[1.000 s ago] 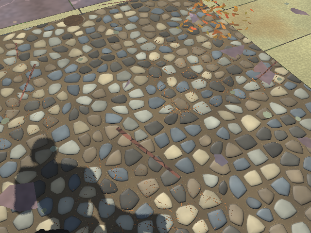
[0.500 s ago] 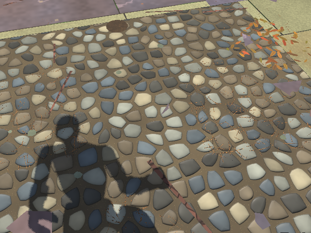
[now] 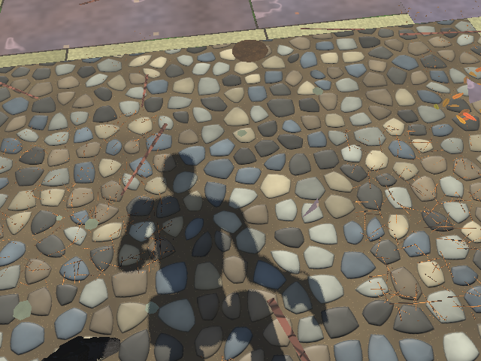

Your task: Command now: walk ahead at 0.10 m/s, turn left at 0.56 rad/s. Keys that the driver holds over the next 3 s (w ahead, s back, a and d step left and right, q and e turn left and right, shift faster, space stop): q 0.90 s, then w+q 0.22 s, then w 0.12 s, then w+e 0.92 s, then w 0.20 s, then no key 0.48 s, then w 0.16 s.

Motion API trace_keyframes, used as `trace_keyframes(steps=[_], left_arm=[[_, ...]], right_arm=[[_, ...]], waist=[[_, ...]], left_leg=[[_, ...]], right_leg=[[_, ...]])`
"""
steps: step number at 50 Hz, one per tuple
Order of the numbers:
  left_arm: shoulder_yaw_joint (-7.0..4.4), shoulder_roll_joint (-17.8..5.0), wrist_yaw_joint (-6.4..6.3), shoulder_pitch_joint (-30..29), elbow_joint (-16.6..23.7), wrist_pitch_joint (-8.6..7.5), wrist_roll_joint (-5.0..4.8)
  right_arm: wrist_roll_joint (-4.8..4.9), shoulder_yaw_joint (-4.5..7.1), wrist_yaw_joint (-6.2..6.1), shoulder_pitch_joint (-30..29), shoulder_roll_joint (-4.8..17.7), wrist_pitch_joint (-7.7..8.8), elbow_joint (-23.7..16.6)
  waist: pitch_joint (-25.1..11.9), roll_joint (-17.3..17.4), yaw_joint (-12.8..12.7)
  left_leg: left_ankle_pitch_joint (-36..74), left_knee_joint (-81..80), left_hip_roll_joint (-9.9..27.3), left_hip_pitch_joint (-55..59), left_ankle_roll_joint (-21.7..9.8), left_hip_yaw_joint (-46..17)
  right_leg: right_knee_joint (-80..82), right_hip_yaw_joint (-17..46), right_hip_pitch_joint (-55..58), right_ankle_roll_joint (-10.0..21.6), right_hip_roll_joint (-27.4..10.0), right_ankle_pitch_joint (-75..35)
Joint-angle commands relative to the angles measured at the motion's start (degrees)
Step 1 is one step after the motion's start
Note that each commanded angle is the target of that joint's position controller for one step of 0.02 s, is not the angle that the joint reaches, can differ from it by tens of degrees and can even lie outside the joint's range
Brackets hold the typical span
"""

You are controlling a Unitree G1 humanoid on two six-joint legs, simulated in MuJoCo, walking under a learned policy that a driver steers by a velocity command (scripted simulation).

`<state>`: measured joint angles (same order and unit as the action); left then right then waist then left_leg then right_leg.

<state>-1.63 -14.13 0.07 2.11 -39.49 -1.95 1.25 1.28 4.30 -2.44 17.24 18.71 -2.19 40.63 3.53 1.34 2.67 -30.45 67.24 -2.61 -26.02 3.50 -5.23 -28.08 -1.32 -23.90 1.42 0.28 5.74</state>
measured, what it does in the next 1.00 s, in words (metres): steps on the spot, turning left: left foot, then right foot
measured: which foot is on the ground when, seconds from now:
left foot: up 0.00-0.28, down 0.30-0.80, up 0.82-1.00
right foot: down 0.00-0.30, up 0.32-0.78, down 0.80-1.00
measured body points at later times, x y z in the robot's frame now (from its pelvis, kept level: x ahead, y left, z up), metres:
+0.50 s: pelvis +0.02 +0.05 +0.01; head +0.05 +0.10 +0.46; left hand +0.09 +0.37 -0.11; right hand +0.24 -0.19 -0.06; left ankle +0.02 +0.14 -0.73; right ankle +0.08 -0.10 -0.64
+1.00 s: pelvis +0.04 +0.02 +0.01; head +0.08 +0.03 +0.46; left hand +0.00 +0.33 -0.08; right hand +0.33 -0.15 -0.09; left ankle -0.05 +0.13 -0.65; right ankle +0.10 -0.08 -0.73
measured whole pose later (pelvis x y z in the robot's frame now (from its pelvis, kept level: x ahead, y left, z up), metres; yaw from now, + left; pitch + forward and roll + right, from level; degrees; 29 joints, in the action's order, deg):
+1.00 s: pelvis +0.04 +0.02 +0.01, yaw +35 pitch +1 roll +0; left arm -3.5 -15.1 -1.8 8.8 -41.9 0.2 0.2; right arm 1.4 6.2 -1.0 13.5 20.9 -3.8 36.3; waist 2.2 2.4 -0.4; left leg -21.5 63.0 -1.6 -30.0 4.4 -4.4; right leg -23.7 -2.3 -11.4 1.0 -1.0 13.8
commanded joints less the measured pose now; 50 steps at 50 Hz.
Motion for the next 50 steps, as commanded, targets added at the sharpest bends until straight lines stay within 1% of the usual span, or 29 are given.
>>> trace_keyframes(steps=[1, 2, 5, 10, 11, 13, 14, 15, 16, 17, 18, 19, 20, 21, 24, 29, 34, 36, 38, 39, 40, 41, 42, 43, 44, 45, 47, 48, 50], left_arm=[[-2.54, -8.4, -0.66, -0.4, 2.5, 0.46, 0.66], [-2.69, -8.4, -0.83, -0.3, 2.1, 0.40, 0.61], [-3.32, -9.5, -1.38, 0.3, 1.1, 0.58, -0.15], [-4.32, -12.1, -1.10, 0.2, 0.0, 1.74, -1.00], [-4.46, -12.6, -0.98, 0.4, -0.4, 1.91, -1.31], [-4.59, -13.0, -0.96, -0.1, -1.1, 2.35, -2.29], [-4.38, -11.8, -0.95, 1.4, -2.0, 2.58, -2.57], [-3.87, -9.3, -0.65, 4.2, -3.2, 2.84, -2.28], [-2.74, -5.9, -0.12, 5.5, -1.2, 2.87, 0.75], [-3.77, -8.7, -0.87, -1.4, 0.9, 2.47, 0.19], [-4.39, -10.3, -1.32, -2.5, 0.9, 2.56, -1.13], [-4.74, -10.3, -1.75, -0.5, -0.1, 2.74, -1.36], [-5.00, -10.4, -2.25, 1.0, -1.6, 2.95, -0.85], [-5.12, -10.4, -2.40, 2.0, -1.9, 3.01, -0.43], [-4.98, -9.4, -2.09, 2.5, -1.5, 2.57, -1.16], [-4.21, -8.0, -1.45, -0.2, -0.2, 2.07, -1.34], [-4.23, -8.6, -0.45, 0.6, 0.2, 1.19, -1.85], [-4.32, -8.8, 0.02, 1.8, 0.2, 0.74, -1.98], [-4.57, -8.8, 0.39, 5.0, -0.5, 0.32, -1.83], [-5.06, -10.1, 0.28, 6.9, -1.1, 0.27, -1.42], [-5.78, -13.8, -0.10, 7.8, -0.6, 0.66, -0.54], [-6.22, -16.8, -0.11, 6.8, -0.8, 1.04, 0.93], [-5.50, -13.7, -0.45, 4.6, 0.8, 0.74, 0.68], [-4.58, -10.6, -0.96, 1.7, 1.6, 0.76, 0.22], [-4.24, -9.5, -1.27, -0.1, 2.1, 0.94, -0.33], [-4.00, -8.9, -1.57, -0.3, 2.2, 1.03, -1.08], [-3.93, -9.4, -2.18, 3.5, 1.4, 1.53, -1.17], [-4.12, -9.9, -2.41, 5.7, 1.0, 1.69, -1.19], [-4.48, -11.2, -2.55, 9.0, 0.5, 1.54, -1.11]], right_arm=[[-0.17, 1.98, -0.68, 4.9, 4.9, -1.62, -3.4], [-0.23, 1.77, -0.66, 4.5, 3.9, -1.57, -3.8], [-0.74, 1.20, -0.11, 0.6, 2.8, -1.26, -5.6], [-0.62, 1.14, 1.61, -2.6, 3.9, -1.39, -7.2], [-0.62, 1.27, 1.91, -2.9, 4.3, -1.46, -7.4], [-0.72, 1.62, 2.48, -1.2, 4.3, -1.44, -6.9], [-0.90, 2.16, 2.42, 0.4, 5.1, -1.41, -6.1], [-1.05, 3.15, 1.94, 2.3, 7.9, -1.37, -5.8], [-0.82, 4.29, 0.74, 1.9, 14.4, -1.38, -7.6], [-3.06, 4.18, 1.30, 1.4, 15.1, -0.13, -8.8], [-3.47, 3.68, 1.65, -1.2, 13.2, 1.11, -8.6], [-2.43, 3.32, 1.56, -4.7, 11.5, 1.80, -8.7], [-1.49, 2.59, 1.37, -6.7, 9.3, 1.94, -9.1], [-1.13, 2.08, 1.06, -8.0, 8.5, 1.87, -9.3], [-1.46, 1.45, 0.49, -7.0, 7.2, 1.75, -9.6], [-1.17, 2.24, 0.08, -5.6, 8.9, 1.03, -9.6], [-0.96, 2.59, 0.86, -7.0, 9.5, 0.30, -10.2], [-0.53, 2.65, 1.04, -7.9, 9.4, 0.03, -10.4], [0.31, 2.55, 0.86, -9.9, 9.0, -0.32, -10.8], [0.53, 2.32, 0.62, -9.8, 8.0, -0.40, -10.9], [-0.15, 1.59, 0.65, -6.6, 4.9, -0.39, -10.7], [0.24, 2.22, 0.59, -5.9, 6.3, 0.09, -11.9], [-0.96, 3.67, 0.56, -4.8, 11.0, 0.52, -10.8], [-0.49, 4.41, 0.75, -4.4, 12.1, 0.31, -9.4], [-0.36, 4.34, 0.59, -3.4, 10.6, -0.35, -8.0], [-0.50, 4.05, 0.55, -3.4, 9.2, -0.85, -7.8], [0.14, 3.01, 1.16, -5.5, 6.5, -0.95, -8.9], [0.41, 2.58, 1.42, -7.7, 5.8, -0.68, -10.0], [0.24, 2.14, 1.83, -10.9, 5.5, -0.08, -11.4]], waist=[[-7.2, -9.8, -0.6], [-7.5, -10.0, -0.8], [-9.2, -8.7, -2.1], [-8.8, -9.4, -2.8], [-8.6, -9.5, -2.7], [-8.6, -8.9, -0.9], [-8.7, -7.6, -0.5], [-7.4, -0.4, -0.5], [-6.4, 18.0, -3.4], [-7.3, 14.0, 1.1], [-6.1, 8.9, -0.1], [-5.5, 6.8, -2.1], [-6.3, 5.7, -2.7], [-6.7, 6.4, -3.4], [-8.7, 6.2, -3.4], [-7.9, 7.3, -1.6], [-8.2, 7.8, -1.3], [-8.8, 8.0, -1.8], [-9.4, 7.4, -4.1], [-10.0, 5.8, -4.6], [-11.7, -5.0, -2.8], [-7.6, -18.2, -1.3], [-6.9, -13.2, -1.7], [-6.1, -9.8, -0.8], [-5.0, -8.1, -0.2], [-4.3, -8.3, -0.9], [-4.2, -9.3, -3.1], [-3.9, -10.7, -4.9], [-3.9, -11.2, -7.2]], left_leg=[[4.8, 1.0, 4.3, -3.8, 1.6, 1.9], [5.6, -1.3, 4.5, -3.2, 1.6, 2.6], [8.5, -9.1, 6.5, -2.0, 0.9, 2.9], [11.3, -20.5, 6.4, 4.6, -1.4, 5.9], [11.4, -23.1, 6.2, 5.6, -2.1, 6.3], [15.9, -32.7, 4.9, 10.7, -4.2, 8.2], [18.3, -36.9, 3.5, 15.0, -5.9, 8.2], [25.5, -44.3, 6.9, 20.1, -8.9, 0.9], [42.3, -46.5, 21.5, 26.3, -16.8, -20.0], [37.9, -49.6, 24.3, 18.6, -23.6, -25.0], [33.0, -50.4, 21.0, 17.3, -21.4, -20.0], [29.7, -49.9, 18.1, 16.9, -17.9, -16.4], [29.3, -49.3, 16.4, 17.4, -15.8, -14.5], [32.2, -48.9, 15.2, 16.4, -15.5, -13.1], [35.9, -48.0, 13.6, 18.2, -15.9, -12.6], [31.6, -46.5, 12.9, 20.0, -16.5, -16.8], [34.0, -44.8, 12.3, 17.5, -17.2, -22.9], [36.7, -43.5, 11.6, 18.3, -16.6, -25.1], [36.0, -41.2, 9.1, 16.8, -14.2, -25.1], [29.9, -39.0, 6.8, 12.9, -11.6, -23.4], [12.5, -28.3, 1.2, 5.3, -8.1, -16.0], [-6.6, -17.8, -7.0, -6.6, -4.6, -5.4], [-5.8, -5.6, -2.2, -7.6, -2.0, -5.6], [-1.7, -1.3, -1.2, -7.3, -1.2, -5.2], [1.5, 0.8, -0.8, -7.6, -0.2, -4.4], [4.3, 3.1, -0.6, -9.5, 0.7, -4.0], [9.2, 0.4, 1.1, -11.7, 1.2, 0.0], [10.2, -2.6, 1.9, -13.8, 1.4, 1.4], [10.1, -7.5, 3.6, -15.7, 1.6, 2.2]], right_leg=[[12.9, 11.2, 9.0, 10.9, -14.2, -5.6], [13.5, 9.5, 9.1, 11.5, -14.3, -6.6], [13.8, 7.3, 12.0, 13.1, -16.7, -8.2], [13.8, 3.5, 12.0, 12.1, -18.3, -3.9], [13.1, 3.2, 12.6, 11.5, -18.7, -3.2], [9.4, 1.2, 12.3, 8.7, -18.2, -1.4], [5.7, -0.7, 10.1, 5.9, -16.7, 1.4], [-3.5, -5.0, 4.0, 1.0, -12.9, 8.3], [-22.2, -10.0, -11.9, -5.7, -3.6, 30.3], [-32.2, 0.4, -15.2, -5.6, -0.5, 32.5], [-35.7, 3.1, -15.4, -4.5, -1.7, 27.1], [-35.4, 4.0, -15.6, -3.9, -2.3, 21.7], [-35.7, 4.4, -15.1, -4.2, -2.7, 18.7], [-37.0, 4.2, -13.5, -4.8, -2.2, 16.1], [-35.7, 4.6, -11.6, -5.8, -0.8, 12.6], [-21.0, 5.9, -8.9, -6.7, 0.3, 13.1], [-12.4, 6.5, -1.7, -5.7, 2.0, 16.2], [-7.6, 6.6, 1.0, -4.9, 2.4, 15.8], [3.6, 5.5, 7.7, -3.6, 2.4, 8.1], [8.1, 6.7, 14.0, -2.2, -0.9, 1.0], [9.5, 16.4, 21.4, 2.1, -12.3, -5.4], [11.3, 29.4, 19.6, 12.4, -22.1, -15.2], [11.2, 29.4, 17.1, 15.7, -25.0, -15.2], [10.4, 23.1, 15.8, 13.5, -21.2, -13.1], [9.8, 17.9, 15.6, 10.7, -17.1, -9.7], [9.5, 15.4, 16.6, 10.0, -15.9, -9.9], [12.9, 11.7, 18.5, 9.6, -13.7, 2.7], [14.5, 12.0, 20.8, 9.8, -14.0, 9.4], [16.5, 13.2, 24.6, 10.3, -15.8, 15.6]])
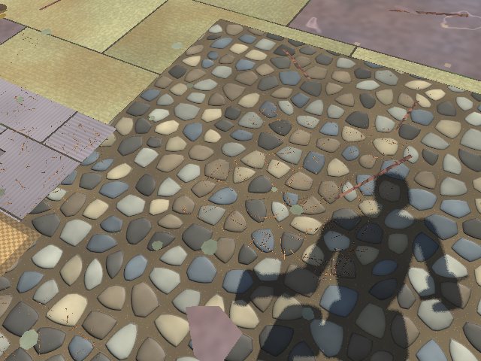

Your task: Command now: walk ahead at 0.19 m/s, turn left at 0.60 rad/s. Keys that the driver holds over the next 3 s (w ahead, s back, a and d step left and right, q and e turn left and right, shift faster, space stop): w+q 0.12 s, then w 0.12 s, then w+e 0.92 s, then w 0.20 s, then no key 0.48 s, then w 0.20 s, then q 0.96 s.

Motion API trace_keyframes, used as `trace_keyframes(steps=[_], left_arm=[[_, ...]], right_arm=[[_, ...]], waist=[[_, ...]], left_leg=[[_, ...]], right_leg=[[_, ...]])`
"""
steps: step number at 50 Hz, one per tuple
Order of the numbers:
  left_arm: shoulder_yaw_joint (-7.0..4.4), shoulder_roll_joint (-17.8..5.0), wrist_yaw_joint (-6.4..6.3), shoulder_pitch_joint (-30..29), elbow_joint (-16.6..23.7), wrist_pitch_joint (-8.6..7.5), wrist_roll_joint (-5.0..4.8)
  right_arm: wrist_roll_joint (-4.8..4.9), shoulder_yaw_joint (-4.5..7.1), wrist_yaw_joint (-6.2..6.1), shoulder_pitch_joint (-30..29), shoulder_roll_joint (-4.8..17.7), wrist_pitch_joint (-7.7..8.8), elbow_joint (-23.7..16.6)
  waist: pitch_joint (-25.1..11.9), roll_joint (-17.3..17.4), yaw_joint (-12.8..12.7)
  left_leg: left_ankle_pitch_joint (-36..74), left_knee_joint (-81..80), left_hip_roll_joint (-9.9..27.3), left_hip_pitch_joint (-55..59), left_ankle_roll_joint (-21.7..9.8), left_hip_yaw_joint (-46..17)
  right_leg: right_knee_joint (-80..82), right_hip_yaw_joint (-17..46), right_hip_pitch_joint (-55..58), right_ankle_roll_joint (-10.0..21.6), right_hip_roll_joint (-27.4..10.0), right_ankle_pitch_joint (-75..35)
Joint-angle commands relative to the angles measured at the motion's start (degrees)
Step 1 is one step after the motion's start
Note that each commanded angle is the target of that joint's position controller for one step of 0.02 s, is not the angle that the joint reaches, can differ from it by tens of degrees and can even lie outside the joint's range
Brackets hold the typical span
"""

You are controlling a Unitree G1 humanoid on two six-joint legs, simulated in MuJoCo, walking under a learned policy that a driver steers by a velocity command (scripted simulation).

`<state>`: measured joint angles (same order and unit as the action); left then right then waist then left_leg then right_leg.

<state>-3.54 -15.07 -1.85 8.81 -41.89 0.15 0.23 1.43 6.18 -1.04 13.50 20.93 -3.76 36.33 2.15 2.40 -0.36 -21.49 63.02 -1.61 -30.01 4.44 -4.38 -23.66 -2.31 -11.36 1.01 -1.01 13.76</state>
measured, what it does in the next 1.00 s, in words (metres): walks ahead: left foot, then right foot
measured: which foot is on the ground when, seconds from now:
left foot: up 0.00-0.22, down 0.24-0.76, up 0.78-1.00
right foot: down 0.00-0.24, up 0.26-0.72, down 0.74-1.00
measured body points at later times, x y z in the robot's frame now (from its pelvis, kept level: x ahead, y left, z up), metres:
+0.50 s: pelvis +0.14 +0.10 +0.00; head +0.16 +0.12 +0.45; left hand +0.25 +0.38 -0.12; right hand +0.23 -0.17 -0.10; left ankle +0.05 +0.17 -0.74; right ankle +0.27 -0.06 -0.66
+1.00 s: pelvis +0.43 +0.09 +0.00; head +0.47 +0.08 +0.45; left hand +0.58 +0.35 -0.11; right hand +0.56 -0.21 -0.08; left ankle +0.56 +0.26 -0.67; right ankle +0.42 +0.02 -0.74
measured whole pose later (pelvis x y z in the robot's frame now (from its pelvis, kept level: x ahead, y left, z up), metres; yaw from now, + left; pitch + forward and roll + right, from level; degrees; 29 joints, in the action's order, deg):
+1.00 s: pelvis +0.43 +0.09 +0.00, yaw -12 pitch +2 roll -1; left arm -3.5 -16.7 0.8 16.7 -40.4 -2.8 -0.8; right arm -1.2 1.7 -0.6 8.8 17.6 5.8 36.1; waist 2.6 1.4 -2.1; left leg -12.8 55.7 6.9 -37.8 3.9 -6.3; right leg -20.2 4.7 -11.6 6.6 8.4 9.6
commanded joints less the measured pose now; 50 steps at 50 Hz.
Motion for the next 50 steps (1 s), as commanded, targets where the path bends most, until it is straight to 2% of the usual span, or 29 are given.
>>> trace_keyframes(steps=[1, 5, 8, 10, 11, 12, 13, 14, 15, 16, 17, 18, 19, 23, 26, 31, 34, 36, 37, 38, 39, 40, 41, 42, 43, 44, 45, 47, 50], left_arm=[[-2.80, -10.9, -0.52, 3.0, 2.8, -0.78, -0.15], [-3.64, -13.2, 0.61, 3.0, 2.6, -1.78, -0.94], [-3.76, -13.8, 2.00, 3.5, 1.7, -2.58, -1.86], [-3.41, -13.3, 2.88, 2.5, 1.0, -2.59, -2.75], [-2.66, -11.4, 3.15, 3.1, 0.5, -2.75, -2.53], [-1.23, -7.9, 3.44, 3.2, 0.3, -3.15, -1.36], [0.89, -2.3, 3.84, 1.0, 3.8, -3.80, 1.09], [-0.42, -7.2, 3.59, -0.2, 4.8, -4.76, -1.26], [-1.44, -10.9, 3.75, -1.5, 4.7, -5.09, -2.95], [-1.45, -10.8, 4.01, -1.2, 4.0, -5.23, -3.24], [-1.40, -10.2, 3.99, -0.5, 2.8, -5.20, -2.44], [-1.60, -10.2, 4.19, 0.4, 2.2, -4.93, -1.90], [-1.55, -9.4, 4.43, 1.7, 1.3, -4.56, -1.88], [-1.05, -6.6, 4.13, 1.4, 1.0, -3.38, -2.27], [-0.34, -5.2, 4.49, -2.5, 2.5, -3.59, -1.72], [1.03, -3.0, 6.65, -10.9, 6.4, -4.39, -1.69], [0.13, -5.3, 7.29, -9.3, 7.6, -4.29, -1.74], [-1.68, -9.1, 6.68, 1.1, 6.1, -3.63, -2.02], [-3.17, -11.9, 5.66, 10.0, 4.6, -3.32, -1.92], [-3.88, -15.8, 4.26, 15.5, 3.4, -2.33, -1.70], [-4.09, -17.5, 4.25, 14.1, 5.1, -3.04, -1.48], [-3.36, -13.3, 3.96, 14.3, 5.2, -3.21, -1.42], [-2.83, -11.7, 3.71, 11.1, 5.3, -3.55, -1.38], [-2.38, -10.6, 3.77, 7.3, 6.0, -3.88, -1.44], [-2.06, -9.3, 3.67, 4.4, 6.8, -4.10, -1.16], [-1.80, -8.8, 3.43, 2.9, 7.6, -4.11, -0.41], [-1.86, -8.6, 3.21, 2.1, 7.6, -4.15, -0.55], [-1.98, -9.4, 2.68, 2.8, 6.8, -4.32, -0.90], [-2.46, -11.0, 1.74, 4.4, 5.8, -3.77, -1.36]], right_arm=[[-0.14, 0.01, 0.68, -7.8, 2.9, 1.82, -7.5], [-0.46, -1.11, 1.84, -8.1, 1.0, 2.97, -8.1], [-0.23, -1.30, 2.40, -6.1, 0.9, 3.51, -7.3], [-0.22, -1.22, 2.49, -0.8, 0.5, 3.83, -5.1], [-0.17, -0.57, 2.21, 4.1, 1.5, 3.86, -2.9], [0.14, 0.77, 1.77, 11.1, 4.2, 3.88, -1.0], [-0.90, 1.63, 0.78, 16.6, 10.8, 4.23, -1.1], [-0.75, 1.73, 1.29, 14.5, 12.1, 5.53, -2.7], [-0.76, 0.42, 1.72, 12.5, 7.8, 6.69, -2.6], [-1.09, -0.53, 1.85, 10.4, 5.1, 7.45, -2.2], [-1.29, -1.04, 1.84, 7.6, 3.8, 7.71, -2.3], [-1.43, -1.41, 1.71, 5.6, 3.1, 7.88, -2.2], [-1.79, -1.58, 1.42, 4.6, 2.6, 8.18, -2.2], [-2.68, -1.44, 0.70, 5.5, 2.1, 9.34, -0.4], [-2.30, -1.51, 0.27, 4.6, 2.3, 9.64, 0.8], [-1.41, -0.95, -0.60, 9.1, 4.0, 8.77, 4.8], [-1.41, -0.40, -1.66, 9.0, 6.3, 7.21, 5.5], [-1.62, -0.07, -2.24, 7.9, 7.8, 6.11, 5.0], [-1.27, -0.13, -2.20, 5.9, 8.1, 6.25, 4.4], [-3.24, -1.90, -1.53, 9.5, 2.5, 7.40, 3.2], [-2.42, -3.81, 0.02, 14.3, -1.6, 9.44, 1.1], [-0.17, -2.49, 1.06, 5.3, 4.3, 11.26, 0.3], [1.25, -2.49, 1.46, 0.8, 4.8, 12.11, -2.0], [0.20, -2.74, 1.09, -0.3, 3.8, 12.39, -1.9], [-1.16, -2.37, 0.73, 0.5, 3.9, 12.10, -1.5], [-1.66, -2.21, 0.76, 2.0, 4.0, 11.38, -1.1], [-2.07, -2.23, 0.65, 3.1, 3.7, 10.72, -0.9], [-2.78, -2.75, 0.36, 2.8, 2.2, 9.74, -1.1], [-2.95, -4.00, 0.26, -4.4, -0.5, 9.63, -3.1]], waist=[[-2.6, -11.9, -4.6], [-1.1, -11.4, -4.3], [0.0, -11.1, -2.9], [-0.6, -9.1, 0.8], [-2.2, -7.1, 3.1], [-5.7, -2.4, 6.6], [-9.2, 15.3, 7.5], [-9.1, 12.5, 7.4], [-4.6, 8.0, 7.2], [-1.6, 7.4, 5.9], [-0.3, 5.1, 4.5], [1.2, 5.2, 3.1], [1.1, 5.1, 2.1], [1.6, 1.5, 1.9], [3.4, 1.9, 2.5], [5.7, 0.0, 5.2], [0.5, 3.8, 2.5], [-6.4, 5.6, -3.5], [-10.6, 3.3, -9.1], [-16.1, -9.2, -7.4], [-25.8, -15.7, -3.1], [-22.7, -6.7, -7.9], [-12.9, -3.6, -6.2], [-6.7, 1.8, -2.9], [-4.3, 1.6, -0.7], [-3.3, -0.7, 1.1], [-2.8, -2.1, 2.0], [-2.0, -2.9, 2.3], [-1.1, -4.7, -0.2]], left_leg=[[1.0, -5.8, 3.4, -11.4, 0.5, 1.7], [1.2, -16.2, 5.3, -3.8, -1.7, 4.9], [1.5, -24.1, 4.3, 5.6, -4.2, 7.0], [6.7, -32.9, 2.4, 15.8, -6.4, 9.2], [7.3, -34.9, 0.5, 24.9, -7.5, 10.0], [6.9, -36.7, 2.2, 35.5, -9.0, 5.7], [3.7, -43.5, 18.2, 46.2, -14.9, -20.1], [-4.6, -49.7, 25.3, 42.6, -22.9, -35.3], [-6.7, -50.2, 23.8, 40.0, -21.9, -29.4], [-5.9, -50.6, 20.9, 36.9, -19.8, -22.6], [-1.8, -51.4, 18.6, 34.0, -17.9, -17.6], [4.8, -52.6, 17.0, 31.3, -16.4, -12.9], [10.6, -53.5, 15.7, 29.7, -15.4, -9.1], [24.4, -55.0, 14.3, 28.9, -14.0, 1.6], [25.2, -57.3, 12.6, 26.2, -12.1, 7.9], [37.7, -55.1, 15.1, 33.3, -10.2, 12.1], [67.3, -44.6, 15.8, 39.9, -8.8, 14.0], [78.9, -29.3, 15.7, 39.6, -8.4, 14.2], [72.5, -16.0, 13.8, 31.0, -7.3, 15.0], [24.3, 3.5, 8.2, 12.0, -5.6, 13.5], [-13.4, 21.6, -3.2, -8.1, -3.1, 2.1], [-8.9, 23.0, 0.0, -13.5, -4.5, -5.0], [-3.1, 17.8, 2.7, -15.1, -5.6, -4.0], [-0.5, 12.4, 4.9, -13.2, -5.5, -2.9], [1.4, 8.3, 6.4, -10.0, -4.7, -2.7], [2.5, 7.1, 7.2, -6.4, -3.9, -2.6], [3.0, 4.7, 7.8, -5.2, -2.8, -1.9], [4.9, -1.0, 8.1, -3.9, -0.6, 0.2], [16.6, -15.2, 6.3, -1.0, 1.0, 2.0]], right_leg=[[12.6, 14.0, 12.9, 10.7, -15.3, 8.4], [14.3, 8.8, 8.3, 9.8, -16.2, 8.6], [13.7, 5.6, 2.8, 9.5, -15.9, 7.0], [9.6, 3.2, -1.4, 8.4, -15.3, 6.8], [4.5, 0.9, -5.9, 7.1, -13.9, 4.8], [-7.5, -3.7, -11.0, 4.3, -10.4, 1.3], [-31.7, -7.5, -27.2, -1.3, -3.6, 16.9], [-43.1, 0.8, -37.1, -1.6, -0.5, 20.1], [-46.5, 3.7, -40.1, -0.4, -3.9, 15.9], [-45.2, 4.2, -39.9, 0.7, -5.7, 9.7], [-43.2, 4.6, -38.1, 0.7, -6.9, 4.8], [-41.1, 5.0, -35.9, 0.3, -7.5, 1.1], [-40.8, 5.1, -33.8, -0.1, -7.3, -2.2], [-35.1, 8.3, -34.4, -2.2, -3.4, -10.9], [-22.6, 5.2, -30.2, -2.3, -2.0, -19.1], [-11.1, 0.1, -29.7, 0.7, -0.6, -19.1], [-10.5, -4.5, -24.2, 4.1, 3.8, -11.0], [-10.8, -5.1, -11.7, 7.1, 6.7, -6.8], [-6.2, -2.1, 3.7, 9.7, 6.7, -10.6], [-9.6, 14.4, 23.9, 14.0, -5.0, -13.8], [-1.0, 49.3, 38.9, 26.9, -18.2, 2.2], [5.9, 47.4, 35.6, 23.4, -16.6, 8.2], [7.9, 39.5, 26.3, 20.5, -14.9, 7.7], [9.0, 34.1, 16.4, 18.8, -12.3, 1.4], [9.6, 29.8, 9.9, 18.1, -10.0, -5.3], [10.8, 27.2, 4.8, 18.1, -8.4, -9.5], [11.7, 25.3, 1.7, 18.2, -7.5, -12.5], [11.9, 20.7, -4.0, 17.8, -6.1, -18.7], [10.6, 15.5, -8.8, 14.6, -1.9, -16.8]])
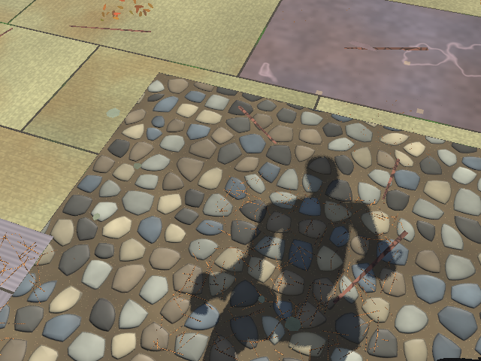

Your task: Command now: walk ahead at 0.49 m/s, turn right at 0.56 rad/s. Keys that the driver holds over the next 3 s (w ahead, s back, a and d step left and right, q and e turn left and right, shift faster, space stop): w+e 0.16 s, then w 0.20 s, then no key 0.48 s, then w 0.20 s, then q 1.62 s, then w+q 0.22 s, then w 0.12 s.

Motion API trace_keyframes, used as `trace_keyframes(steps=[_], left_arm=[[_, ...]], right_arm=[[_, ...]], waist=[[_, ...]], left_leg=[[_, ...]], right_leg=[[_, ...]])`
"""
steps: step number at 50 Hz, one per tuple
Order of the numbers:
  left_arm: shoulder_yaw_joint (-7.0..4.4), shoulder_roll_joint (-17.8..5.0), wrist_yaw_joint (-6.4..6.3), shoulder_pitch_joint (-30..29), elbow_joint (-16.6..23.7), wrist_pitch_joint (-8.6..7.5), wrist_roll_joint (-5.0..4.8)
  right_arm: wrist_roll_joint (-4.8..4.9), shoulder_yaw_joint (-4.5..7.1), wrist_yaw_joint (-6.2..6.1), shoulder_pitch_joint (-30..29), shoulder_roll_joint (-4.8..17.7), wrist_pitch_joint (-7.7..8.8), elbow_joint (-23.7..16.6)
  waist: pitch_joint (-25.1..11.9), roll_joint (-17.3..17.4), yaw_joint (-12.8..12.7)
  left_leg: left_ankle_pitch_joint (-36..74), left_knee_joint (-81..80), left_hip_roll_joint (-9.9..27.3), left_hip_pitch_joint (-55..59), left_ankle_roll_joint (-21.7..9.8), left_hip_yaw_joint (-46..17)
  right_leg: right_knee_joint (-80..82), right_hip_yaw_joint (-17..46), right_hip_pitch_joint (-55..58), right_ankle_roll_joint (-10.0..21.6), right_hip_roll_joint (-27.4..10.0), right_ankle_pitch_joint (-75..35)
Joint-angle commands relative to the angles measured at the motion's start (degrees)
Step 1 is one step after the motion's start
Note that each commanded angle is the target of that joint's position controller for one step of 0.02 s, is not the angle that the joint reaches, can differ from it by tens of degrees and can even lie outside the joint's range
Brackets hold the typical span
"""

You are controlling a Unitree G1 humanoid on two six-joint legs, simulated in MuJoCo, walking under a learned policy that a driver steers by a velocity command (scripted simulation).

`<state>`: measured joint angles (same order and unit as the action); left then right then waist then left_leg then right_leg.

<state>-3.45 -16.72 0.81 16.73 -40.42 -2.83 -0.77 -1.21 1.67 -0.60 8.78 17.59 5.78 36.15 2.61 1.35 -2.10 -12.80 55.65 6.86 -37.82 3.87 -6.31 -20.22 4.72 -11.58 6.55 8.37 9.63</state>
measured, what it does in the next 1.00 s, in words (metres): walks ahead: left foot, then right foot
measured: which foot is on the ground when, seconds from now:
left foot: up 0.00-0.18, down 0.20-0.66, up 0.68-0.94, down 0.96-1.00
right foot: down 0.00-0.20, up 0.22-0.62, down 0.64-0.98, up 1.00-1.00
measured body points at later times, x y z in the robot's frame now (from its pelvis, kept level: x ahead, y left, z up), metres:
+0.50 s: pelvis +0.27 +0.06 +0.00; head +0.30 +0.06 +0.45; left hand +0.51 +0.26 -0.09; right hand +0.24 -0.22 -0.11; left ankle +0.27 +0.17 -0.74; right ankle +0.35 -0.11 -0.69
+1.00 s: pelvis +0.39 +0.02 -0.01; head +0.39 +0.03 +0.44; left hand +0.58 +0.24 -0.13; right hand +0.41 -0.26 -0.13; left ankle +0.41 +0.14 -0.74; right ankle +0.42 -0.10 -0.74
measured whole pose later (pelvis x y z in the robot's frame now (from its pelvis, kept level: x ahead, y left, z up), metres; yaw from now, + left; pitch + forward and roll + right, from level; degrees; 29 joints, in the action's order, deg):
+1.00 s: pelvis +0.39 +0.02 -0.01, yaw -11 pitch +0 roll -1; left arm -2.2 -14.1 -0.4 10.2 -45.1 0.2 -0.6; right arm -0.7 1.7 -1.7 15.2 14.8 0.4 49.5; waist -0.9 -0.5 0.7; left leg -19.0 33.3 1.9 -14.9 0.0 -0.6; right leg -32.7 -0.4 -19.7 1.7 2.1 16.9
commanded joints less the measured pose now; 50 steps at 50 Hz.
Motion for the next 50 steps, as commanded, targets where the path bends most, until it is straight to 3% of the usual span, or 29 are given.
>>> trace_keyframes(steps=[1, 3, 5, 7, 9, 10, 11, 12, 13, 14, 15, 16, 19, 22, 25, 28, 31, 32, 33, 34, 35, 37, 39, 42, 44, 47, 48, 49, 50], left_arm=[[-2.61, -9.6, -1.13, -2.5, 4.0, -0.45, -0.60], [-2.75, -10.0, -1.34, 0.5, 3.1, 0.17, -0.77], [-2.77, -9.9, -1.46, 1.9, 2.5, 0.64, -1.13], [-2.70, -9.4, -1.56, 1.9, 2.5, 0.82, -1.00], [-2.21, -7.6, -1.43, 0.8, 2.7, 0.87, -0.44], [-0.92, -4.0, -1.10, 1.8, 3.0, 0.56, 0.15], [0.50, 0.7, -1.04, 8.8, 3.8, 0.00, 0.00], [0.45, -2.2, -1.04, 11.5, 3.8, -0.39, -1.72], [-0.76, -7.3, -1.20, 7.0, 3.3, -0.26, -2.03], [-1.07, -8.3, -1.27, 1.0, 4.4, -0.13, -1.18], [-0.96, -7.6, -1.28, -2.2, 5.4, -0.29, -0.26], [-1.07, -6.7, -1.04, -3.3, 5.8, -0.41, 0.06], [-0.40, -3.8, -0.48, -2.3, 5.2, -0.15, 0.06], [0.77, -1.2, -0.52, -5.5, 5.9, -0.27, 1.08], [1.00, -1.0, -0.02, -9.1, 5.7, -0.51, 0.76], [0.50, -2.3, 0.45, -12.0, 6.4, -0.53, 0.72], [-0.69, -4.3, 0.29, -7.4, 4.8, -0.75, 1.64], [-1.47, -7.2, -0.30, -4.8, 4.4, -0.80, 2.02], [-1.66, -10.2, -0.94, -2.0, 5.0, -0.42, 3.42], [-0.49, -6.2, -0.95, -0.8, 4.3, 0.38, 3.31], [0.39, -3.3, -0.42, -1.7, 3.7, 0.91, 1.77], [0.46, -3.6, -0.01, -7.3, 3.3, 1.19, 1.06], [0.17, -4.6, -0.11, -12.7, 3.5, 1.55, 1.83], [0.16, -3.8, -0.67, -14.0, 2.5, 1.88, 2.37], [-0.11, -4.6, -1.06, -13.0, 1.2, 2.26, 1.43], [-0.60, -6.0, -1.45, -11.3, -0.2, 2.65, 0.42], [-0.32, -4.6, -1.47, -12.0, -0.1, 2.42, 0.15], [-0.02, -2.7, -1.46, -13.5, 1.0, 1.82, -0.30], [0.10, -1.8, -1.42, -15.8, 2.0, 0.66, -0.63]], right_arm=[[-0.10, 0.23, -0.03, -2.3, 2.2, 0.29, -3.3], [0.89, 0.33, 0.45, -6.2, 2.6, 0.71, -4.0], [1.65, 0.98, 0.87, -7.3, 4.3, 1.14, -4.4], [1.96, 2.02, 1.16, -6.1, 6.2, 1.56, -4.2], [1.89, 3.32, 1.05, 1.1, 7.8, 2.04, -2.4], [0.78, 4.08, 0.75, 7.7, 9.8, 2.40, -1.7], [-0.65, 5.07, 0.61, 13.4, 14.5, 2.10, -0.8], [0.65, 5.52, 1.52, 17.4, 13.9, 1.41, 2.0], [1.28, 4.24, 1.59, 14.1, 8.9, 1.26, 0.9], [1.09, 3.54, 1.44, 11.3, 6.7, 0.82, 0.7], [0.58, 3.05, 1.45, 9.2, 5.7, 0.61, 0.9], [0.39, 2.61, 1.36, 8.0, 4.5, 0.59, 1.2], [0.93, 2.28, 1.35, 7.5, 3.8, 0.93, 2.7], [1.04, 2.84, 1.06, 6.7, 6.4, 0.48, 4.3], [1.54, 3.07, 0.60, 8.1, 7.9, -0.70, 6.2], [2.06, 2.94, 0.41, 9.4, 8.1, -1.49, 8.0], [2.54, 2.73, 0.23, 7.8, 7.5, -1.86, 8.7], [1.74, 2.15, 0.28, 9.5, 5.9, -1.52, 8.9], [0.00, 0.81, 0.47, 13.7, 2.6, -0.91, 8.4], [0.38, -0.15, 0.55, 18.1, 0.8, -1.51, 9.8], [1.10, 0.86, 0.62, 16.1, 4.9, -2.63, 10.2], [1.50, 1.51, -0.29, 10.8, 5.5, -4.80, 9.6], [1.10, 1.58, -1.29, 10.2, 4.4, -6.60, 9.7], [0.76, 1.03, -1.66, 11.2, 2.1, -6.78, 11.2], [0.59, 0.97, -1.33, 11.3, 1.7, -6.46, 12.0], [0.10, 1.46, -1.14, 10.7, 3.3, -5.69, 11.5], [0.32, 1.48, -1.26, 11.6, 3.9, -5.15, 11.6], [0.51, 2.47, -1.47, 12.9, 7.4, -4.78, 12.6], [0.90, 3.30, -1.35, 15.5, 9.7, -4.16, 13.5]], waist=[[-1.8, -4.2, 0.1], [-3.1, -5.3, -2.1], [-3.7, -6.4, -2.3], [-4.1, -7.9, -0.9], [-6.0, -8.7, 3.4], [-11.8, -5.6, 6.3], [-19.4, 8.2, 4.6], [-20.3, 18.5, 4.7], [-12.2, 9.7, 6.4], [-7.0, 5.2, 6.7], [-3.9, 3.0, 6.0], [-2.2, 3.6, 4.8], [-1.8, 5.7, 2.8], [-2.4, 4.0, 2.7], [-4.6, 4.9, 4.3], [-5.1, 4.9, 4.6], [-7.1, 3.3, 1.1], [-9.4, 0.2, 0.5], [-16.2, -8.5, 1.8], [-22.3, -15.6, 1.6], [-20.0, -11.6, 1.0], [-11.6, -6.9, 2.0], [-8.0, -8.4, 4.4], [-8.7, -9.6, 4.7], [-9.2, -9.1, 4.7], [-4.0, -9.8, 5.2], [-1.5, -6.7, 5.8], [1.3, 1.9, 5.9], [2.8, 11.1, 7.3]], left_leg=[[12.2, -13.2, -3.4, 8.8, 1.7, 4.3], [17.3, -19.7, -5.8, 11.7, 1.9, 4.4], [16.1, -23.9, -6.4, 12.4, 1.3, 2.4], [12.0, -26.3, -6.3, 14.0, -0.4, 0.9], [9.7, -29.1, -5.9, 22.8, -3.5, 2.4], [7.0, -28.9, 0.0, 33.8, -6.9, -2.5], [-1.0, -31.8, 12.5, 52.2, -14.6, -24.1], [-19.1, -38.5, 17.9, 55.6, -19.6, -44.2], [-24.3, -40.3, 15.1, 50.1, -17.4, -38.6], [-17.8, -39.8, 12.1, 43.8, -15.3, -28.4], [-9.8, -40.3, 9.4, 38.3, -14.8, -21.9], [-3.6, -41.3, 7.3, 34.8, -14.6, -17.3], [10.2, -43.6, 5.2, 30.7, -15.5, -10.2], [32.5, -42.6, 4.9, 29.2, -16.2, -2.9], [36.5, -41.5, 3.3, 29.2, -14.5, 1.8], [33.7, -38.8, 4.1, 31.4, -13.3, 1.3], [30.6, -31.0, 2.2, 30.9, -10.5, 1.2], [25.8, -24.8, -0.9, 28.1, -8.0, 3.0], [5.2, -12.9, -5.2, 17.5, -4.4, 5.3], [-24.2, -1.8, -6.8, 13.0, -1.5, 3.1], [-27.9, 1.8, -5.4, 11.5, -0.4, 0.9], [-23.6, 2.1, -3.4, 8.5, 0.7, 1.9], [-18.0, -3.9, -2.6, 15.1, 1.7, 2.4], [-9.2, -13.5, -3.9, 23.7, 1.4, 4.5], [-1.1, -20.3, -5.2, 28.6, -0.2, 6.8], [-8.0, -22.5, -6.0, 29.5, -4.4, 8.2], [-12.3, -28.3, -3.4, 29.1, -7.1, 4.2], [-23.2, -35.1, 0.8, 26.3, -10.7, -2.7], [-33.1, -44.7, 7.1, 26.7, -14.7, -14.4]], right_leg=[[6.2, 7.8, -9.0, 7.8, -10.3, -10.5], [4.8, 9.8, -7.4, 6.5, -10.8, -6.5], [1.9, 13.8, -3.4, 5.7, -12.4, -2.7], [-1.8, 18.2, 0.6, 4.3, -14.5, -0.6], [-8.1, 18.0, 0.7, 2.0, -13.6, -2.5], [-19.9, 14.4, -2.2, 0.0, -10.7, -0.6], [-39.4, 6.6, -17.5, -4.1, -2.7, 16.4], [-51.5, 4.8, -30.5, -5.4, -3.5, 24.3], [-55.7, 6.4, -33.9, -5.7, -6.2, 19.1], [-55.2, 4.2, -33.8, -5.7, -8.1, 14.6], [-52.4, 3.4, -32.6, -5.6, -9.5, 11.6], [-49.1, 3.1, -30.8, -5.6, -11.1, 9.4], [-41.9, 0.1, -26.2, -6.2, -12.2, 7.9], [-30.0, -2.3, -22.6, -8.0, -12.0, 4.2], [-19.4, -4.1, -15.9, -8.2, -10.0, -6.6], [-13.3, -3.2, -12.8, -6.7, -9.0, -9.6], [-5.0, -4.0, -2.5, -3.7, -7.5, -14.6], [-4.1, -1.1, 4.9, -1.7, -11.3, -29.6], [-9.3, 10.3, 19.6, 4.7, -22.9, -52.2], [-7.8, 19.4, 23.0, 12.6, -30.7, -54.5], [-5.7, 19.4, 18.7, 12.0, -28.3, -42.8], [-1.2, 15.8, 9.2, 8.3, -24.7, -23.6], [2.5, 11.4, -2.1, 6.1, -21.6, -14.7], [3.3, 6.4, -6.9, 5.4, -18.5, -9.7], [5.0, 6.0, -9.0, 4.2, -17.2, 11.4], [6.6, 9.0, -14.7, 1.0, -16.8, 31.1], [3.0, 8.0, -16.7, -0.3, -15.4, 30.5], [-4.1, 0.8, -19.5, -3.1, -10.3, 26.7], [-17.2, -6.6, -22.4, -5.7, -5.2, 18.8]])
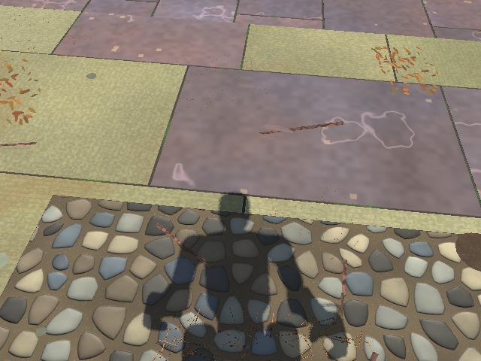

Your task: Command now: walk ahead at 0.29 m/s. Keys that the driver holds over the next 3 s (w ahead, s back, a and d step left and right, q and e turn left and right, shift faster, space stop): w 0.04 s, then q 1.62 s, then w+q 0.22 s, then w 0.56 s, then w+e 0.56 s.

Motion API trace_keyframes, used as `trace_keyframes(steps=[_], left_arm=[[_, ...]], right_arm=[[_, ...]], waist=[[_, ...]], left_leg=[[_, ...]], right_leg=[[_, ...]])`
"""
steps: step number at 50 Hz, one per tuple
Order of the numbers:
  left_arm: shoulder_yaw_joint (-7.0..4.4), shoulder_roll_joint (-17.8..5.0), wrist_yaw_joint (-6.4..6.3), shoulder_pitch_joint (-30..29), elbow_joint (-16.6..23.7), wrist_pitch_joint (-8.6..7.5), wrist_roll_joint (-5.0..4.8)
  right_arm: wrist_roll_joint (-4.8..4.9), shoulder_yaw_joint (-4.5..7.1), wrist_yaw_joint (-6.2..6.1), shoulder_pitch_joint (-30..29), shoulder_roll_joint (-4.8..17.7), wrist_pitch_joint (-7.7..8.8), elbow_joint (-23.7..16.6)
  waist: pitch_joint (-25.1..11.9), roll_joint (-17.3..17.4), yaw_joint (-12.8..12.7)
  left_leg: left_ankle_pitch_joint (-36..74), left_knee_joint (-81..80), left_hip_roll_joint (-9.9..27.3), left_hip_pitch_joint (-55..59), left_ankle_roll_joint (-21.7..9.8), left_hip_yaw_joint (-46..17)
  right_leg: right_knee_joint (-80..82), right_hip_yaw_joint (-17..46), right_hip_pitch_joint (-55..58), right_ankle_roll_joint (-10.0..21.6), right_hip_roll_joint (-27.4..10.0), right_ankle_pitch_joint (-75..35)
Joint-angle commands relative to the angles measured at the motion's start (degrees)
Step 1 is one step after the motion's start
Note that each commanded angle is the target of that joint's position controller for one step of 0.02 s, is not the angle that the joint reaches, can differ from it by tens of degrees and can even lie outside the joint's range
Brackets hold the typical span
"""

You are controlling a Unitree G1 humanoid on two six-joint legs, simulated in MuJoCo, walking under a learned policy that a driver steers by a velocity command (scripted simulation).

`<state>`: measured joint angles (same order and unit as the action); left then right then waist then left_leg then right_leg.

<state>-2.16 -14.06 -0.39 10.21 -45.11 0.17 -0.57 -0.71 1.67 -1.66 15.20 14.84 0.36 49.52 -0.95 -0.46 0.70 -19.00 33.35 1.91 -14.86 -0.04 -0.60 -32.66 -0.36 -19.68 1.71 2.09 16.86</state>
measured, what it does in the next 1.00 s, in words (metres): walks ahead, turning left: right foot, then left foot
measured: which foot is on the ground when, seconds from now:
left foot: down 0.00-0.28, up 0.30-0.70, down 0.72-1.00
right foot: up 0.00-0.24, down 0.26-0.72, up 0.74-1.00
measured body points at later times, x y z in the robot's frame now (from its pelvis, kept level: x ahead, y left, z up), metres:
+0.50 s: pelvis +0.09 -0.03 +0.01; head +0.13 -0.03 +0.46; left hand +0.19 +0.26 -0.09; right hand +0.24 -0.30 -0.11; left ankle +0.07 +0.11 -0.66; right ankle +0.13 -0.13 -0.73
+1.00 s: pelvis +0.11 +0.03 +0.01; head +0.14 +0.07 +0.46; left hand +0.11 +0.36 -0.11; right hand +0.39 -0.15 -0.07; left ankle +0.10 +0.12 -0.73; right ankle +0.21 -0.11 -0.67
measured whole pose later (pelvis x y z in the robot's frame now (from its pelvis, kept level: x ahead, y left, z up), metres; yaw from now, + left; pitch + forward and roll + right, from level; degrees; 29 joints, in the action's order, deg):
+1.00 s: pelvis +0.11 +0.03 +0.01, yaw +29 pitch +2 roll -2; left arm -4.9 -18.5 -1.9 4.4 -46.3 1.0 0.0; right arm 0.3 4.0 -1.6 9.9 17.4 -1.0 37.1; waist 3.5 -1.1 0.3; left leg -10.1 25.5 -3.2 -17.0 -3.3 -5.9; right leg -52.2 4.0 -28.7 -4.6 0.1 19.7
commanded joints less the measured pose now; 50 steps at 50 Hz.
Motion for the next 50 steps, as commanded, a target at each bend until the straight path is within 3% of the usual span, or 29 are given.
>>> trace_keyframes(steps=[1, 2, 3, 5, 7, 10, 12, 13, 14, 15, 16, 17, 18, 19, 22, 25, 28, 32, 34, 35, 36, 37, 38, 39, 40, 41, 43, 50], left_arm=[[-1.69, -5.7, -0.03, -10.4, 7.5, -3.36, -1.23], [-2.55, -7.4, 0.12, -9.3, 6.9, -3.92, -1.19], [-2.75, -7.3, 0.28, -7.4, 5.9, -4.30, -0.59], [-2.11, -4.8, 0.69, -7.3, 5.1, -4.98, 0.35], [-1.22, -2.1, 1.26, -8.9, 5.1, -5.11, 0.72], [-2.01, -4.9, 1.16, -7.4, 5.0, -3.93, -0.48], [-2.98, -7.3, 0.30, -3.3, 3.8, -3.13, -0.20], [-3.72, -9.6, -0.55, -0.3, 3.6, -2.81, 0.40], [-4.64, -14.1, -1.69, 4.8, 3.6, -2.16, 1.51], [-4.98, -15.9, -1.50, 5.5, 3.0, -1.20, 1.94], [-3.85, -12.0, -1.32, 3.3, 3.8, -1.21, 1.41], [-3.01, -9.3, -1.22, -0.3, 4.3, -1.56, 1.27], [-2.54, -8.2, -1.06, -4.0, 4.9, -1.77, 1.38], [-2.37, -7.6, -0.99, -6.0, 4.9, -1.88, 1.22], [-2.50, -8.2, -1.61, -5.6, 3.2, -1.97, 1.96], [-2.89, -9.4, -2.35, -5.5, 2.3, -1.50, 1.53], [-3.48, -11.3, -2.21, -6.6, 2.0, -0.85, 1.19], [-4.17, -13.1, -1.47, -6.0, 1.4, -0.20, -0.13], [-4.29, -13.1, -1.32, -6.3, 0.9, 0.05, -1.23], [-4.04, -11.6, -1.03, -3.1, -0.4, 0.10, -1.13], [-3.27, -8.8, -0.57, -1.3, -0.3, 0.06, 0.76], [-2.37, -6.7, -0.62, -4.2, 3.1, -0.08, 2.70], [-3.20, -9.4, -0.85, -8.2, 3.6, -0.15, 1.72], [-3.56, -10.2, -0.93, -8.5, 3.7, 0.00, 0.23], [-3.82, -10.3, -1.38, -7.0, 2.5, 0.17, 0.10], [-4.15, -11.0, -1.84, -6.6, 2.0, 0.33, 0.66], [-4.27, -10.6, -1.79, -4.8, 1.4, 0.33, 0.90], [-3.45, -8.4, -1.45, -7.0, 2.4, 0.06, 0.51]], right_arm=[[0.02, 3.62, -0.25, 7.0, 13.6, 2.01, -0.4], [-0.31, 3.12, -0.34, 6.1, 11.4, 2.93, -0.8], [0.27, 2.59, -0.21, 5.2, 9.4, 3.58, -1.0], [1.46, 2.33, -0.04, 4.0, 8.2, 3.47, -1.0], [1.23, 2.51, -0.17, 3.9, 8.4, 2.29, -0.5], [1.88, 4.00, -0.58, 3.5, 12.3, 0.64, -1.1], [2.63, 4.15, -0.88, 1.5, 11.8, 0.48, -2.1], [2.20, 3.61, -0.89, 1.5, 9.3, 0.71, -2.3], [0.46, 2.26, -0.87, 1.8, 4.2, 1.01, -3.6], [1.55, 2.21, -1.32, 7.2, 2.8, 0.97, -4.2], [1.71, 3.56, -1.52, 8.3, 7.7, 0.40, -3.0], [2.17, 4.49, -1.52, 5.9, 9.6, -0.26, -3.0], [2.16, 4.77, -1.95, 5.8, 9.1, -1.26, -2.5], [1.77, 4.99, -2.24, 5.1, 8.9, -2.06, -2.9], [1.75, 4.55, -1.71, 2.7, 6.2, -2.62, -5.5], [1.57, 4.00, -0.68, -1.0, 5.3, -2.41, -8.4], [1.53, 3.59, 0.66, -3.1, 5.4, -2.49, -10.4], [1.65, 4.08, 2.25, -4.8, 7.0, -3.26, -12.6], [1.58, 4.54, 2.74, -3.3, 7.4, -3.44, -12.7], [1.31, 5.35, 2.34, -1.6, 9.2, -3.38, -12.3], [1.36, 7.14, 1.26, 1.1, 15.2, -3.22, -12.5], [0.08, 7.45, 0.83, 0.5, 19.7, -2.59, -14.5], [-0.79, 6.70, 1.53, 1.9, 16.3, -1.19, -14.5], [-0.53, 6.22, 1.65, -0.5, 15.1, -0.09, -14.4], [0.53, 6.03, 1.36, -3.9, 13.8, 0.33, -14.6], [1.37, 5.42, 1.01, -6.3, 12.1, 0.20, -15.1], [0.97, 4.87, 0.44, -7.3, 11.6, -0.13, -15.9], [0.98, 5.36, -0.44, -6.1, 13.1, -0.94, -16.4]], waist=[[9.1, 17.2, 4.6], [9.1, 14.3, 3.7], [8.1, 11.4, 2.7], [5.5, 8.4, 2.1], [2.3, 9.0, 2.2], [0.4, 10.6, 0.8], [-0.5, 8.8, -1.8], [-2.9, 6.4, -2.9], [-9.0, -5.2, -4.2], [-12.1, -17.0, -2.2], [-9.5, -10.9, -1.8], [-5.2, -8.4, -1.1], [-3.4, -6.4, 0.3], [-1.8, -6.7, 0.7], [-0.5, -7.2, 0.5], [-1.3, -6.2, -0.3], [-2.0, -6.1, -0.5], [-1.9, -6.4, -0.5], [-2.0, -5.6, 1.1], [-2.7, -2.6, 1.3], [-3.9, 9.9, 0.8], [-4.5, 20.7, 0.3], [-9.0, 11.6, 4.0], [-6.8, 9.2, 2.3], [-5.3, 6.5, 0.5], [-4.4, 6.1, -0.4], [-5.3, 7.0, -1.7], [-3.9, 8.6, 0.0]], left_leg=[[-25.8, -27.5, 18.2, 5.0, -13.5, -29.7], [-19.9, -26.8, 18.6, 7.8, -13.8, -29.9], [-10.5, -24.8, 16.9, 11.1, -13.0, -26.9], [13.0, -21.0, 12.8, 14.5, -10.6, -18.1], [26.4, -17.5, 8.4, 10.9, -8.7, -10.9], [27.3, -14.9, 8.1, 6.7, -8.5, -12.2], [21.4, -11.8, 6.9, 2.6, -5.9, -13.6], [16.3, -6.8, 4.2, -1.3, -3.5, -12.3], [-0.5, 8.2, -1.4, -9.5, 0.0, -7.6], [-21.0, 20.1, -5.4, -17.5, 2.3, -3.5], [-20.0, 29.0, -1.7, -18.8, 3.3, -6.3], [-16.3, 32.1, -0.7, -20.6, 3.5, -5.8], [-13.0, 32.4, 0.4, -20.1, 4.0, -5.1], [-9.8, 32.3, 1.2, -19.8, 4.5, -4.8], [-4.2, 29.4, 1.3, -17.3, 5.5, -2.3], [-1.3, 21.9, 2.6, -16.7, 5.7, -1.6], [0.8, 15.0, 2.8, -11.9, 4.5, 0.3], [0.8, 7.1, 2.0, -7.8, 1.8, 2.5], [6.7, -2.6, 0.3, -2.0, -0.8, 4.3], [13.0, -7.7, -0.9, 3.9, -2.7, 3.1], [32.2, -11.9, 7.6, 13.2, -6.7, -9.7], [46.4, -11.5, 20.9, 17.8, -18.9, -29.5], [42.2, -12.9, 20.6, 16.4, -22.3, -28.8], [38.0, -13.4, 17.3, 14.7, -19.3, -23.3], [32.2, -13.2, 13.9, 13.0, -15.6, -19.4], [30.5, -13.3, 12.5, 11.3, -13.6, -18.0], [31.8, -13.7, 10.3, 7.8, -13.2, -16.1], [19.2, -13.7, 8.4, 6.6, -13.4, -20.3]], right_leg=[[-12.7, -0.5, -18.8, -0.3, 0.1, 8.1], [-18.3, 2.1, -22.6, 0.3, -2.0, 8.7], [-19.5, 2.8, -24.1, 0.5, -2.7, 7.4], [-13.2, 1.4, -21.0, -0.4, -3.0, 4.9], [-5.7, -1.4, -9.9, -2.1, -0.6, 0.7], [2.1, -1.5, 0.2, -2.8, 1.6, -7.3], [10.4, -0.2, 9.8, -1.5, 0.4, -14.7], [11.3, 3.2, 17.2, 0.2, -4.3, -18.9], [9.3, 13.4, 28.4, 3.9, -16.2, -35.2], [11.9, 26.2, 28.8, 12.6, -27.6, -35.1], [14.2, 26.1, 24.6, 14.0, -26.3, -26.4], [14.8, 19.8, 20.3, 12.0, -22.8, -22.4], [15.7, 14.8, 16.8, 10.3, -19.8, -18.9], [16.5, 12.1, 14.0, 10.0, -18.9, -18.7], [18.6, 5.5, 10.3, 11.6, -17.5, -21.7], [18.7, 3.0, 12.5, 12.7, -18.9, -23.7], [18.4, 0.2, 11.8, 12.5, -19.8, -25.1], [14.9, -1.2, 13.9, 10.4, -21.5, -24.8], [9.4, -3.6, 12.8, 6.9, -20.3, -21.9], [3.8, -6.0, 10.0, 3.4, -17.8, -17.0], [-11.0, -11.1, -0.2, -1.8, -12.1, -3.9], [-26.0, -8.8, -16.6, -6.3, -3.0, 22.9], [-35.0, 1.1, -17.7, -5.8, -2.8, 23.3], [-36.5, 2.9, -18.7, -4.7, -3.8, 18.3], [-34.8, 3.7, -18.8, -4.3, -5.0, 13.1], [-33.0, 4.2, -18.4, -4.3, -5.4, 9.7], [-33.0, 3.7, -14.0, -5.0, -3.7, 5.1], [-15.3, 5.2, -10.1, -6.8, -1.6, 2.3]])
